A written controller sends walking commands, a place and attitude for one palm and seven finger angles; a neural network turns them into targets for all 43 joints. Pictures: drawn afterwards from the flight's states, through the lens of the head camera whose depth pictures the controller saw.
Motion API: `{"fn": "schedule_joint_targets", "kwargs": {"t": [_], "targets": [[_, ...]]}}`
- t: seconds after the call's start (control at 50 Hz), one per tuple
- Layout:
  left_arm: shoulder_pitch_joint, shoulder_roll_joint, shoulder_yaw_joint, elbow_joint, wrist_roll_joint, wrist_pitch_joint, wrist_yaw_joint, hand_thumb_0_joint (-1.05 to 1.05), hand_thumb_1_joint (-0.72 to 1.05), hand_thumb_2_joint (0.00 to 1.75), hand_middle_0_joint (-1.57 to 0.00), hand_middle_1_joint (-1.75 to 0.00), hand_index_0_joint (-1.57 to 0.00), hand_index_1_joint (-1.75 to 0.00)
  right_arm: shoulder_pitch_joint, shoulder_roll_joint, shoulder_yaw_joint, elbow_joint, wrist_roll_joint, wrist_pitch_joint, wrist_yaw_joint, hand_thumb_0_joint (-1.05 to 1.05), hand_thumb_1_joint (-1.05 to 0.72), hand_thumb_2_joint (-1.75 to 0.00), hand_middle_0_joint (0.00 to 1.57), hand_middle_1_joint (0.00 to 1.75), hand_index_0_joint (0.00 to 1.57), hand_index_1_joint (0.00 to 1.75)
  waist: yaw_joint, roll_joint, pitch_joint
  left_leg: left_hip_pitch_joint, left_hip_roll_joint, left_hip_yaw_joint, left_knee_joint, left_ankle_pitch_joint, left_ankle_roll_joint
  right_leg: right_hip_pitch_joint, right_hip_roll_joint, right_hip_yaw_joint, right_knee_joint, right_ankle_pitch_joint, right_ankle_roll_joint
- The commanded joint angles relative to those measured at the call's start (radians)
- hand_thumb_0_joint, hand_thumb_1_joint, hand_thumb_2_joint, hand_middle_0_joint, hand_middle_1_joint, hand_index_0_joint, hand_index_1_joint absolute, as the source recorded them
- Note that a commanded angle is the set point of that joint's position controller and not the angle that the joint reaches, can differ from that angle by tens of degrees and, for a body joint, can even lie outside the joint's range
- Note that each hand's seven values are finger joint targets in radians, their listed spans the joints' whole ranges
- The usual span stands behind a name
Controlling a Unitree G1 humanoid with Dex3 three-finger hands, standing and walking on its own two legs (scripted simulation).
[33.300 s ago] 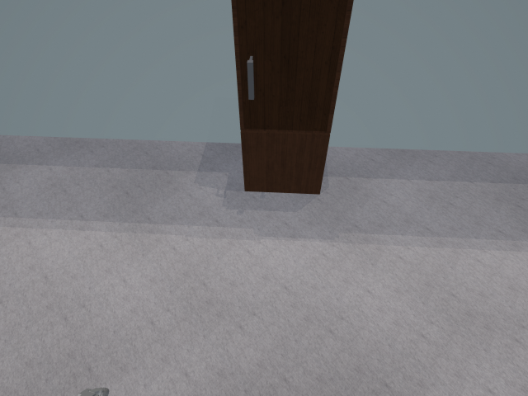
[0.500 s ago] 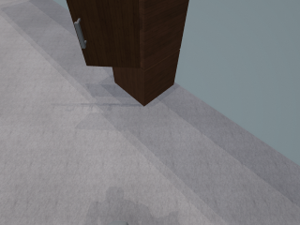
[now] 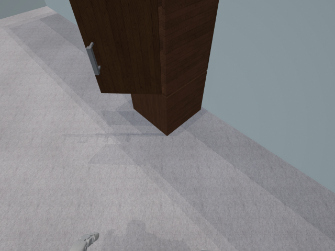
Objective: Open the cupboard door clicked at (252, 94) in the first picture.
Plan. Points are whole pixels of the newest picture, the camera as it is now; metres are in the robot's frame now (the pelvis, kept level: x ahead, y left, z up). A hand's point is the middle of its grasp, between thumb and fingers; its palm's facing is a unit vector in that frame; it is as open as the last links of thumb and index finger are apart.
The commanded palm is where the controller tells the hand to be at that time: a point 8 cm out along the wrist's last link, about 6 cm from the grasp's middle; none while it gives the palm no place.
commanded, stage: take the last steps up to it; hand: left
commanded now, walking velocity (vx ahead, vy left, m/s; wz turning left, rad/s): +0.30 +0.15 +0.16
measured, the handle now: (94, 58) +0.97 +0.39 -0.09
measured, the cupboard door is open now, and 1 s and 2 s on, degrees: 43 43 43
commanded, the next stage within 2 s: come to a stop and stand still in 0.92 s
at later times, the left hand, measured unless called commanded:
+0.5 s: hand out of the picture +0.04 +0.23 -0.18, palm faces +0.23 -0.96 -0.17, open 7.3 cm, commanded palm none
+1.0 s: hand (87, 159) +0.43 +0.30 -0.15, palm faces +0.04 -0.97 -0.23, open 7.4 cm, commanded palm none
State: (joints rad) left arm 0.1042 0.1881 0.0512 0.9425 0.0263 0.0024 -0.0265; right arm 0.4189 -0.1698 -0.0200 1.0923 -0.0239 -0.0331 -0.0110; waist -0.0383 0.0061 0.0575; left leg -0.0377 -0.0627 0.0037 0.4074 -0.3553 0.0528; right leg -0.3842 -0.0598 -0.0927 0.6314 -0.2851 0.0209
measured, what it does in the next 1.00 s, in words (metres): walks ahead: right foot, then left foot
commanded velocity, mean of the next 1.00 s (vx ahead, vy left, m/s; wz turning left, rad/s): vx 0.25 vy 0.10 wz -0.02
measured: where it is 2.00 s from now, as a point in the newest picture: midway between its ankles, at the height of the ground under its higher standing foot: (148, 226)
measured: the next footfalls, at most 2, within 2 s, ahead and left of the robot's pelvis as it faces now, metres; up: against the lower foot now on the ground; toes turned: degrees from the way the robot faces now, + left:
right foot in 0.02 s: +0.11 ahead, -0.11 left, +0.00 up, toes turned -6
left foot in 0.48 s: +0.27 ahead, +0.20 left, +0.00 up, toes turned +12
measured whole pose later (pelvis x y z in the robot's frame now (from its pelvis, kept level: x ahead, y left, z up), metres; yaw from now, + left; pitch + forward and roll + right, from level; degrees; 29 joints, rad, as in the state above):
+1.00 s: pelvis +0.31 +0.11 -0.01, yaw +3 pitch -1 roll +2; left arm 0.11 0.17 0.05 0.95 0.03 -0.04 -0.01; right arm 0.41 -0.16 -0.02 1.13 -0.02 -0.03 -0.01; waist -0.03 0.01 0.06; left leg -0.14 -0.01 0.16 0.61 -0.44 0.02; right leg -0.33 -0.05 -0.10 0.60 -0.26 -0.06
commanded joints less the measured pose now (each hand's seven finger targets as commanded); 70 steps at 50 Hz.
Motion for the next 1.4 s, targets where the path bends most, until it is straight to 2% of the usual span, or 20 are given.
{"fn": "schedule_joint_targets", "kwargs": {"t": [0.0,0.04,0.1,0.34,0.42,0.44,0.46,0.48,0.6,0.8,0.9,0.92,0.96,0.98,1.08,1.2,1.26,1.28,1.32,1.38], "targets": [[0.393,0.270,0.073,0.042,0.003,-0.050,0.027,0.00,0.90,0.90,-0.20,-0.30,-0.20,-0.30,-0.006,-0.094,-0.033,-0.086,0.022,-0.029,-0.004,0.00,-0.90,-0.90,0.20,0.30,0.20,0.30,0.190,-0.346,-0.195,-0.582,-0.004,0.030,0.576,-0.220,-0.016,0.734,-0.455,0.554,-0.339,0.058,-0.182],[0.273,0.226,0.060,0.013,-0.011,-0.045,0.037,0.00,0.90,0.90,-0.20,-0.30,-0.20,-0.30,-0.101,-0.127,-0.055,-0.091,0.001,-0.003,0.008,0.00,-0.90,-0.90,0.20,0.30,0.20,0.30,0.142,-0.177,-0.007,-0.633,0.100,-0.068,0.819,-0.127,-0.032,0.369,-0.464,0.611,-0.477,-0.323,-0.215],[0.168,0.087,0.024,0.005,-0.008,-0.059,0.040,0.00,0.90,0.90,-0.20,-0.30,-0.20,-0.30,-0.077,-0.057,-0.048,-0.055,-0.008,0.032,0.024,0.00,-0.90,-0.90,0.20,0.30,0.20,0.30,0.053,-0.158,0.068,-0.557,0.159,-0.046,0.778,0.095,-0.066,0.137,-0.315,0.239,-0.495,-0.126,-0.115],[0.293,0.138,0.027,0.114,0.003,-0.084,0.035,0.00,0.90,0.90,-0.20,-0.30,-0.20,-0.30,-0.293,-0.038,-0.038,-0.153,-0.001,0.016,0.062,0.00,-0.90,-0.90,0.20,0.30,0.20,0.30,0.091,-0.184,0.056,-0.484,0.137,0.092,0.272,0.198,-0.089,0.267,-0.282,0.033,-0.442,0.208,-0.119],[0.252,0.157,0.040,0.115,0.005,-0.062,0.038,0.00,0.90,0.90,-0.20,-0.30,-0.20,-0.30,-0.159,-0.096,-0.046,-0.124,0.000,-0.006,0.051,0.00,-0.90,-0.90,0.20,0.30,0.20,0.30,0.005,-0.135,-0.005,-0.129,0.085,0.121,0.075,0.155,-0.056,0.154,-0.245,-0.013,-0.241,0.163,-0.083],[0.274,0.117,0.032,0.110,0.003,-0.056,0.033,0.00,0.90,0.90,-0.20,-0.30,-0.20,-0.30,-0.023,-0.174,-0.062,-0.082,-0.006,-0.013,0.038,0.00,-0.90,-0.90,0.20,0.30,0.20,0.30,-0.047,0.038,-0.094,0.078,0.140,0.068,0.041,0.116,-0.039,0.071,-0.174,-0.070,-0.001,0.102,-0.059],[0.313,0.054,0.022,0.090,-0.008,-0.051,0.027,0.00,0.90,0.90,-0.20,-0.30,-0.20,-0.30,0.093,-0.284,-0.091,-0.062,-0.019,-0.016,0.019,0.00,-0.90,-0.90,0.20,0.30,0.20,0.30,-0.074,0.328,-0.184,0.235,0.385,-0.289,-0.039,0.096,0.057,-0.150,-0.021,-0.133,0.313,-0.285,-0.011],[0.226,0.045,0.006,0.037,-0.005,-0.054,0.028,0.00,0.90,0.90,-0.20,-0.30,-0.20,-0.30,0.149,-0.310,-0.086,-0.055,-0.009,-0.005,0.003,0.00,-0.90,-0.90,0.20,0.30,0.20,0.30,-0.097,0.258,-0.159,0.195,0.463,-0.388,-0.116,0.137,0.130,-0.256,-0.004,-0.017,0.526,-0.342,-0.032],[0.260,0.023,0.015,0.093,0.003,-0.026,0.021,0.00,0.90,0.90,-0.20,-0.30,-0.20,-0.30,-0.111,-0.119,-0.030,-0.110,0.000,-0.037,-0.014,0.00,-0.90,-0.90,0.20,0.30,0.20,0.30,0.054,0.092,-0.057,-0.130,0.349,-0.106,-0.218,0.215,0.115,-0.195,-0.084,0.064,0.577,-0.045,-0.034],[0.058,0.023,0.009,-0.010,0.002,-0.015,0.015,0.00,0.90,0.90,-0.20,-0.30,-0.20,-0.30,-0.039,-0.117,-0.031,-0.062,-0.007,-0.035,-0.009,0.00,-0.90,-0.90,0.20,0.30,0.20,0.30,0.041,0.041,0.023,-0.098,0.337,-0.031,-0.235,0.322,0.156,-0.112,-0.052,0.028,0.145,0.027,-0.031],[0.104,0.040,0.009,-0.003,0.003,-0.028,0.020,0.00,0.90,0.90,-0.20,-0.30,-0.20,-0.30,-0.020,-0.115,-0.023,-0.025,-0.005,-0.023,-0.011,0.00,-0.90,-0.90,0.20,0.30,0.20,0.30,0.073,0.013,-0.003,-0.132,0.276,0.028,-0.048,0.382,0.082,0.149,0.010,-0.022,-0.094,0.081,-0.049],[0.184,0.077,0.018,0.021,0.003,-0.038,0.023,0.00,0.90,0.90,-0.20,-0.30,-0.20,-0.30,-0.022,-0.103,-0.020,-0.023,0.004,-0.025,-0.010,0.00,-0.90,-0.90,0.20,0.30,0.20,0.30,0.106,-0.038,-0.045,-0.214,0.217,0.070,0.088,0.353,0.037,0.329,-0.016,0.030,-0.158,0.151,-0.068],[0.379,0.234,0.047,0.070,-0.008,-0.049,0.034,0.00,0.90,0.90,-0.20,-0.30,-0.20,-0.30,-0.027,-0.086,-0.022,-0.066,0.011,-0.025,0.000,0.00,-0.90,-0.90,0.20,0.30,0.20,0.30,0.153,-0.268,-0.126,-0.549,0.044,0.159,0.542,-0.274,-0.061,0.597,-0.419,0.516,-0.325,0.358,-0.285],[0.360,0.191,0.046,0.070,-0.012,-0.054,0.047,0.00,0.90,0.90,-0.20,-0.30,-0.20,-0.30,-0.078,-0.109,-0.030,-0.067,0.006,-0.011,-0.005,0.00,-0.90,-0.90,0.20,0.30,0.20,0.30,0.149,-0.223,-0.105,-0.568,0.091,0.035,0.670,-0.270,-0.060,0.505,-0.424,0.540,-0.357,0.374,-0.302],[0.114,0.091,0.006,0.022,-0.008,-0.054,0.056,0.00,0.90,0.90,-0.20,-0.30,-0.20,-0.30,-0.030,-0.007,-0.013,-0.018,0.018,0.033,-0.004,0.00,-0.90,-0.90,0.20,0.30,0.20,0.30,0.020,-0.152,-0.059,-0.336,0.129,0.031,0.459,-0.029,-0.103,0.189,-0.222,0.103,-0.340,0.644,-0.188],[0.112,0.134,0.021,0.056,-0.011,-0.016,0.065,0.00,0.90,0.90,-0.20,-0.30,-0.20,-0.30,-0.040,-0.034,-0.024,-0.025,0.016,0.051,-0.010,0.00,-0.90,-0.90,0.20,0.30,0.20,0.30,0.017,-0.142,-0.073,-0.179,0.082,0.063,0.108,0.180,-0.105,0.170,-0.169,0.088,-0.210,0.492,-0.134],[0.176,0.065,0.006,0.044,-0.019,0.014,0.069,0.00,0.90,0.90,-0.20,-0.30,-0.20,-0.30,-0.068,-0.157,-0.041,-0.056,0.003,0.042,-0.020,0.00,-0.90,-0.90,0.20,0.30,0.20,0.30,0.044,0.115,-0.054,-0.177,0.324,-0.154,-0.002,0.606,0.022,0.100,-0.015,0.018,-0.080,0.000,-0.029],[0.189,0.051,0.000,0.043,-0.014,0.023,0.070,0.00,0.90,0.90,-0.20,-0.30,-0.20,-0.30,-0.096,-0.176,-0.046,-0.071,0.000,0.047,-0.024,0.00,-0.90,-0.90,0.20,0.30,0.20,0.30,0.049,0.072,-0.010,-0.277,0.367,-0.189,-0.043,0.507,0.060,0.134,0.021,0.012,-0.025,-0.135,-0.025],[0.167,0.066,0.003,0.039,-0.018,0.039,0.058,0.00,0.90,0.90,-0.20,-0.30,-0.20,-0.30,-0.130,-0.182,-0.047,-0.077,-0.003,0.041,-0.040,0.00,-0.90,-0.90,0.20,0.30,0.20,0.30,0.035,0.244,-0.018,-0.244,0.387,-0.238,-0.105,0.605,0.111,0.081,0.030,0.034,0.148,-0.234,-0.017],[0.171,0.077,0.007,0.036,-0.017,0.040,0.050,0.00,0.90,0.90,-0.20,-0.30,-0.20,-0.30,-0.168,-0.187,-0.051,-0.099,-0.006,0.044,-0.049,0.00,-0.90,-0.90,0.20,0.30,0.20,0.30,0.033,0.182,-0.097,-0.134,0.394,-0.194,-0.033,0.722,0.149,0.030,0.029,0.083,0.229,-0.285,-0.026]]}}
